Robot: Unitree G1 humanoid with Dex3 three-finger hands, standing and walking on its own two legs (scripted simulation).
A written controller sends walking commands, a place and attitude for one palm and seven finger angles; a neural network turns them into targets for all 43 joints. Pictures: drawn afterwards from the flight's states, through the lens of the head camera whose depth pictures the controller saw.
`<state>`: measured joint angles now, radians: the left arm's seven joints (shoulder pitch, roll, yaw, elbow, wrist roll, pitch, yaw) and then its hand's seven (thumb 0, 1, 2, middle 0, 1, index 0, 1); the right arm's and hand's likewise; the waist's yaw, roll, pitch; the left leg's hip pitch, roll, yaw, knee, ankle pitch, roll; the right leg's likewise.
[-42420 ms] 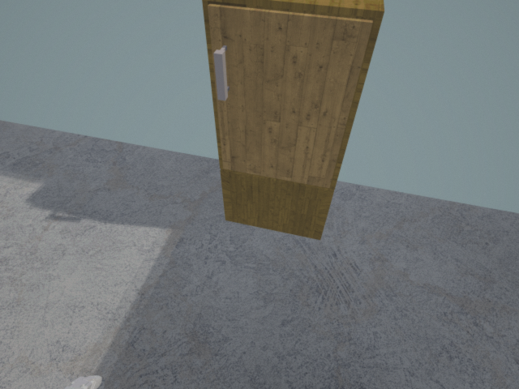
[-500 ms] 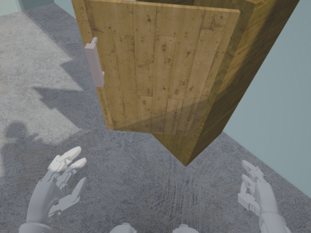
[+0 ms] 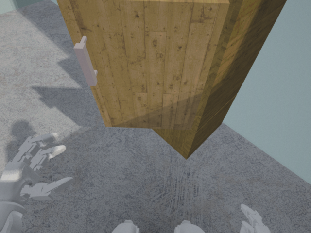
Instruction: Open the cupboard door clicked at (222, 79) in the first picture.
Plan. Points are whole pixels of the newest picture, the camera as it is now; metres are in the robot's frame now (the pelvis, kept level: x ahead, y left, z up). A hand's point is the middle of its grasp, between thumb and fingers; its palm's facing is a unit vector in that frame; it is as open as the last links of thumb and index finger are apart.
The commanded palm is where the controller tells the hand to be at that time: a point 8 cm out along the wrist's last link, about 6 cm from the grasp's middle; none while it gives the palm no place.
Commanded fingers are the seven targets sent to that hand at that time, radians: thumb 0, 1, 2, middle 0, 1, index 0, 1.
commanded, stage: raise the hand with hooked fingers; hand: left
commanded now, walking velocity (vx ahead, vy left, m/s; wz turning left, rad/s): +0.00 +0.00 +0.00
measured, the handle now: (88, 61) +0.58 +0.23 +0.09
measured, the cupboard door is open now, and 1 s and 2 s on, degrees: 43 43 43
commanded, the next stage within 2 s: move the hooked fingers beside the handle in 1.22 s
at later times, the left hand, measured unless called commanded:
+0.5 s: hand (23, 153) +0.27 +0.30 +0.09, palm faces +0.03 -1.00 -0.03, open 13.8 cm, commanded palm +0.25 +0.35 +0.10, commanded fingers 0.00 -0.50 0.30 -0.30 -1.20 -0.30 -1.20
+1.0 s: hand (24, 136) +0.30 +0.30 +0.11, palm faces +0.01 -1.00 -0.01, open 14.0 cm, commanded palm +0.27 +0.35 +0.11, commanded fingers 0.00 -0.50 0.30 -0.30 -1.20 -0.30 -1.20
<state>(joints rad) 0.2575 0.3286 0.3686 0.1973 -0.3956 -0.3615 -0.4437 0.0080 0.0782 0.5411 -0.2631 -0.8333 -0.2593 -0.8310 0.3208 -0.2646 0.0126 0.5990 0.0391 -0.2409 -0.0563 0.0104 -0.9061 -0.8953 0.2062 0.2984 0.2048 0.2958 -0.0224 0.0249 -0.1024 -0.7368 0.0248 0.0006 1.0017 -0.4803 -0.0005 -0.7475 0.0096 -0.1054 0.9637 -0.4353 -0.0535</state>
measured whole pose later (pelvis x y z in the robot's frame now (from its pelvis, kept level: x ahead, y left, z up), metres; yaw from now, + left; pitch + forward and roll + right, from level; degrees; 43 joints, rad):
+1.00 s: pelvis +0.01 +0.03 +0.03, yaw -1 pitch +8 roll -2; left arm -0.05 0.42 0.44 0.39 -0.36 -0.22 -0.51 -0.01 -0.50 0.30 -0.30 -1.20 -0.30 -1.20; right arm 0.31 -0.29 0.04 0.56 0.05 -0.20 -0.07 0.01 -0.91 -0.90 0.20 0.30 0.20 0.30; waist -0.01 0.01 -0.07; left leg -0.54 0.00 0.03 0.83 -0.42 0.04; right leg -0.55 0.00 -0.08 0.77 -0.36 -0.01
